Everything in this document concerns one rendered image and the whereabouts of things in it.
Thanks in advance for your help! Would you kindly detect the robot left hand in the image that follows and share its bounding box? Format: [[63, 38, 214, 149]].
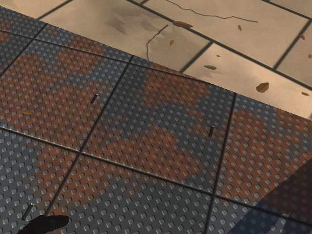
[[16, 214, 69, 234]]

